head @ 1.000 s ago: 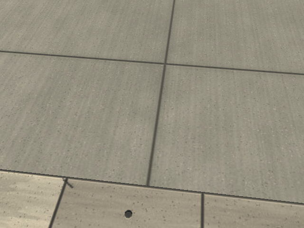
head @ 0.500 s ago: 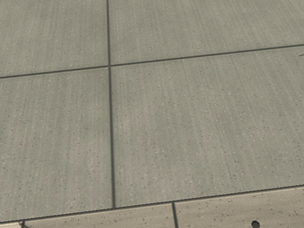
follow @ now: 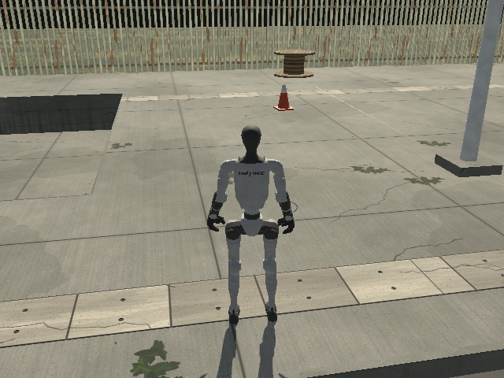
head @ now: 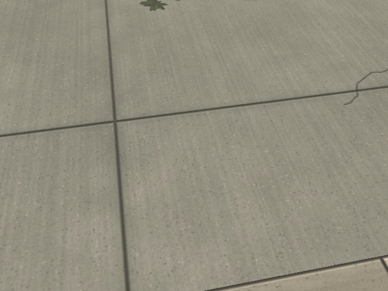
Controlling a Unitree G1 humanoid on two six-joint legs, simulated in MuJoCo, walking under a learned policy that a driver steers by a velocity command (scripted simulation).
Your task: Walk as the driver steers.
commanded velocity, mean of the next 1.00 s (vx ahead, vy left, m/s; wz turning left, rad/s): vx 0.03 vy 0.00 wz -0.01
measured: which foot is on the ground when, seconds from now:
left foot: down 0.00-1.00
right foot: down 0.00-1.00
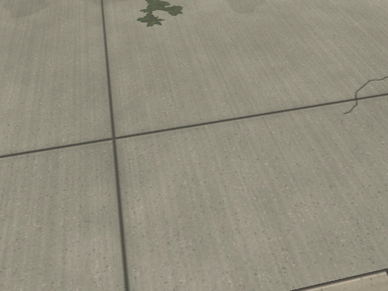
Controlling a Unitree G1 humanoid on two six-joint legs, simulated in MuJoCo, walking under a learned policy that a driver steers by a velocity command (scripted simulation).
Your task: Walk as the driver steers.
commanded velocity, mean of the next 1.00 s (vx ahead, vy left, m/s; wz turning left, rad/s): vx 0.45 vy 0.00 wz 0.01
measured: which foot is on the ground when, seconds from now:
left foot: down 0.00-0.04, up 0.06-0.48, down 0.50-1.00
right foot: down 0.00-0.52, up 0.54-1.00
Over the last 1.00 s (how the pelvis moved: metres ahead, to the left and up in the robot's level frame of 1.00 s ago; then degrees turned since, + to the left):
0.03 -0.01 0.00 0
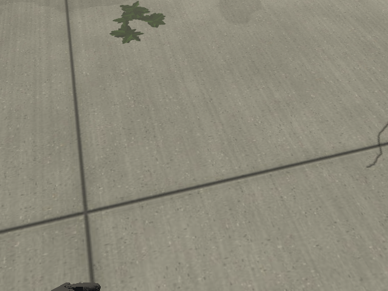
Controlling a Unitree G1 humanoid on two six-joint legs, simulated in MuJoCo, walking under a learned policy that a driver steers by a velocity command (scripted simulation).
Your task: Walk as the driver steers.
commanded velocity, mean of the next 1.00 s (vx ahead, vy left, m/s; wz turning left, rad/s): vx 0.47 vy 0.00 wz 0.43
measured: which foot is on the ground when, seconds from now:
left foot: down 0.00-0.06, up 0.08-0.56, down 0.58-1.00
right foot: up 0.00-0.04, down 0.06-0.60, up 0.62-1.00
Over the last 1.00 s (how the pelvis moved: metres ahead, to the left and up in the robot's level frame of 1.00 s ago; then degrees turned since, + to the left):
0.50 0.03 0.00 1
